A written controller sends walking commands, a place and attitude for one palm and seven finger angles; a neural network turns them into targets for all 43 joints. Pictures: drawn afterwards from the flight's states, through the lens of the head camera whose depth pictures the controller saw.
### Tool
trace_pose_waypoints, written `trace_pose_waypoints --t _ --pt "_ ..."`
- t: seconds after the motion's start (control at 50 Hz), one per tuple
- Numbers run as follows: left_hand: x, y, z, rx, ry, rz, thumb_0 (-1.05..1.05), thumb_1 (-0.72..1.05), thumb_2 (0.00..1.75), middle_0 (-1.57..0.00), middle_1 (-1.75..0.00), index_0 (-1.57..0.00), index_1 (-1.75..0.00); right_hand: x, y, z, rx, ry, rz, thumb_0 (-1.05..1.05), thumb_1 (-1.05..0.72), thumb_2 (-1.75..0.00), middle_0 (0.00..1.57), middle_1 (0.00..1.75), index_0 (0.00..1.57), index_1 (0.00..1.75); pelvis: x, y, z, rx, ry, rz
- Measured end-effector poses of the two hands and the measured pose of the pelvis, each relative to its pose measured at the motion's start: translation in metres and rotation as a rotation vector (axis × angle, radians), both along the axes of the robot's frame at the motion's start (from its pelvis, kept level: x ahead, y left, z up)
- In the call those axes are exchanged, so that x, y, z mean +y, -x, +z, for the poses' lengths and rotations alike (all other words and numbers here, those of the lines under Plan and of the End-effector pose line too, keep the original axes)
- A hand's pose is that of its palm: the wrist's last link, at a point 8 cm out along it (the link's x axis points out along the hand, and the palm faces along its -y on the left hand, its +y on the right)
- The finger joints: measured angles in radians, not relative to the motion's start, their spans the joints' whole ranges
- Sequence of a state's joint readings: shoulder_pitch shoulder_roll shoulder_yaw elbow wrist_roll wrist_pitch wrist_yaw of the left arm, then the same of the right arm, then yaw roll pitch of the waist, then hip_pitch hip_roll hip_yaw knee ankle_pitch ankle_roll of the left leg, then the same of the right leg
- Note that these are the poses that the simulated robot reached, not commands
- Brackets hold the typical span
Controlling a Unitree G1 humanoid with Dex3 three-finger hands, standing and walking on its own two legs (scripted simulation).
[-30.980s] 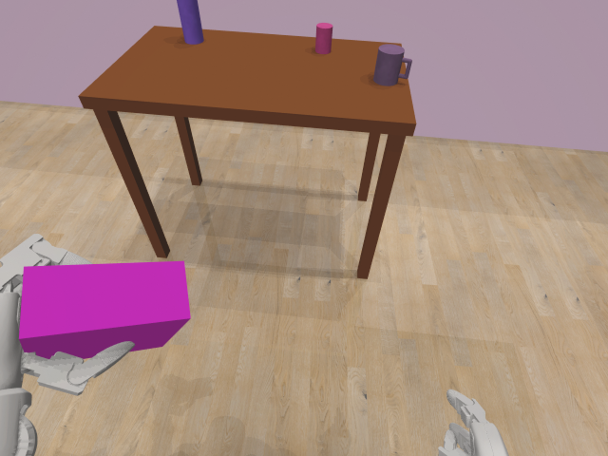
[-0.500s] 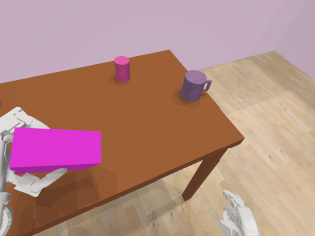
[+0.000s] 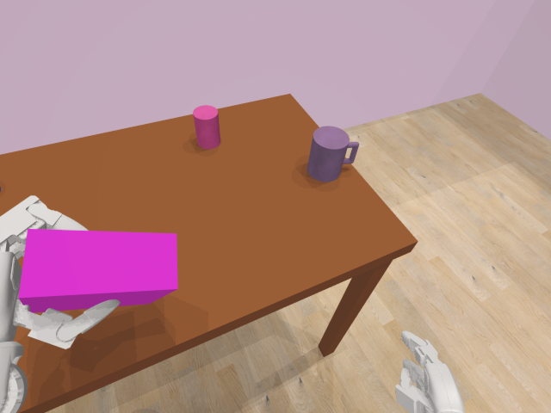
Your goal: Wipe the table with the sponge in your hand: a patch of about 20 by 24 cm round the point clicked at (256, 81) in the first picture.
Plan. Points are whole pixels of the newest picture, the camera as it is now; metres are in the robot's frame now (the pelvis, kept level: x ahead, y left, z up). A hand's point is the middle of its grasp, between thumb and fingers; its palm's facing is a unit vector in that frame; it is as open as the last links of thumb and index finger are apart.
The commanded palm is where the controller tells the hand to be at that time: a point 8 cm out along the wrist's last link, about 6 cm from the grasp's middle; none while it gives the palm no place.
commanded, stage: come to a stop and stand still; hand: left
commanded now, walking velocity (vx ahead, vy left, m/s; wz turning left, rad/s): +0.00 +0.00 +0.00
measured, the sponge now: (122, 273) +0.23 +0.20 +0.13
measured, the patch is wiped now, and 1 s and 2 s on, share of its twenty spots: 0.00 0.00 0.00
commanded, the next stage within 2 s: look again from close up in 1.02 s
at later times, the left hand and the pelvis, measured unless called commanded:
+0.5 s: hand (44, 236) +0.24 +0.27 +0.18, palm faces +0.45 -0.79 -0.41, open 10.0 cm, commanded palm +0.16 +0.27 +0.17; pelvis -0.01 -0.01 +0.00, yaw -1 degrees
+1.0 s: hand (65, 259) +0.23 +0.25 +0.16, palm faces +0.37 -0.86 -0.34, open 10.0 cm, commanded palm +0.17 +0.29 +0.17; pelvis +0.01 +0.01 +0.00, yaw +0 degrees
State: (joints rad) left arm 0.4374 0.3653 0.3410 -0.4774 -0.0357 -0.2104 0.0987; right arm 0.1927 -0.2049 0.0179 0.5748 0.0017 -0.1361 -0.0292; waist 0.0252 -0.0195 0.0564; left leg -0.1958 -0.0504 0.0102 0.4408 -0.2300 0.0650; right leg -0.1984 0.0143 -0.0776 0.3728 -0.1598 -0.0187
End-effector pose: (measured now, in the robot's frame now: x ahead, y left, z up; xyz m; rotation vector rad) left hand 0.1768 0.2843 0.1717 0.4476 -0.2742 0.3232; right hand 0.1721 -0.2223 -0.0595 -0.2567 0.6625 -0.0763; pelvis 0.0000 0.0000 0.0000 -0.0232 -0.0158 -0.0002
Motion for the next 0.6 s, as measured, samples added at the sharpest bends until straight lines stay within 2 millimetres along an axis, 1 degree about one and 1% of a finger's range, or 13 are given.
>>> trace_pose_waypoints --t 0.14,0.24,0.36,0.38,0.4,0.42,0.46,0.48,0.52,0.6 --pt "-0.006 0.002 0.000 0.013 0.004 0.008 -0.02 -0.50 1.04 -0.72 -1.35 -0.75 -1.34 -0.008 -0.002 0.003 -0.016 -0.005 -0.007 0.02 -0.90 -0.90 0.20 0.30 0.20 0.30 -0.007 -0.001 0.001 0.003 0.000 -0.001" --pt "-0.010 0.002 -0.003 0.031 0.017 0.015 -0.02 -0.50 1.04 -0.72 -1.35 -0.75 -1.34 -0.013 0.000 0.001 -0.006 -0.002 -0.009 0.02 -0.90 -0.90 0.20 0.30 0.20 0.30 -0.010 0.000 0.001 0.006 -0.001 -0.002" --pt "-0.012 0.001 -0.002 0.031 0.015 0.013 -0.02 -0.50 1.04 -0.72 -1.35 -0.75 -1.34 -0.015 0.003 -0.002 0.010 -0.002 -0.015 0.02 -0.90 -0.90 0.20 0.30 0.20 0.30 -0.012 -0.001 0.001 0.007 -0.002 -0.003" --pt "-0.009 -0.002 0.005 0.021 -0.062 0.007 -0.02 -0.50 1.04 -0.73 -1.35 -0.75 -1.34 -0.015 0.004 -0.002 0.011 0.010 0.004 0.02 -0.90 -0.90 0.20 0.30 0.20 0.30 -0.013 0.001 0.000 0.009 0.001 0.001" --pt "-0.002 -0.007 0.015 -0.019 -0.130 0.002 -0.02 -0.50 1.04 -0.73 -1.35 -0.75 -1.34 -0.013 0.006 -0.004 0.021 0.017 0.025 0.02 -0.90 -0.90 0.20 0.30 0.20 0.30 -0.015 0.003 0.000 0.016 0.001 0.008" --pt "0.008 -0.012 0.022 -0.059 -0.158 0.013 -0.02 -0.50 1.04 -0.73 -1.35 -0.75 -1.34 -0.012 0.007 -0.006 0.031 0.017 0.043 0.01 -0.90 -0.90 0.20 0.30 0.20 0.30 -0.016 0.005 -0.001 0.021 -0.001 0.007" --pt "0.021 -0.019 0.027 -0.097 -0.131 0.054 -0.02 -0.50 1.04 -0.73 -1.35 -0.75 -1.34 -0.010 0.010 -0.009 0.033 -0.008 0.052 0.02 -0.90 -0.90 0.20 0.30 0.20 0.30 -0.015 0.008 -0.001 0.020 -0.001 -0.008" --pt "0.022 -0.020 0.027 -0.101 -0.109 0.065 -0.02 -0.50 1.04 -0.73 -1.35 -0.75 -1.34 -0.009 0.012 -0.009 0.026 -0.023 0.047 0.02 -0.90 -0.90 0.20 0.30 0.20 0.30 -0.013 0.008 -0.002 0.019 -0.002 -0.012" --pt "0.014 -0.019 0.022 -0.090 -0.076 0.045 -0.02 -0.50 1.04 -0.73 -1.35 -0.75 -1.34 -0.009 0.015 -0.010 0.011 -0.043 0.030 0.02 -0.90 -0.90 0.20 0.30 0.20 0.30 -0.009 0.007 -0.002 0.017 -0.004 -0.020" --pt "-0.011 -0.011 0.004 -0.013 -0.035 -0.062 -0.02 -0.50 1.04 -0.72 -1.35 -0.75 -1.34 -0.007 0.023 -0.012 0.014 -0.050 -0.015 0.02 -0.90 -0.90 0.20 0.30 0.20 0.30 -0.003 0.003 -0.002 0.015 -0.008 -0.026"
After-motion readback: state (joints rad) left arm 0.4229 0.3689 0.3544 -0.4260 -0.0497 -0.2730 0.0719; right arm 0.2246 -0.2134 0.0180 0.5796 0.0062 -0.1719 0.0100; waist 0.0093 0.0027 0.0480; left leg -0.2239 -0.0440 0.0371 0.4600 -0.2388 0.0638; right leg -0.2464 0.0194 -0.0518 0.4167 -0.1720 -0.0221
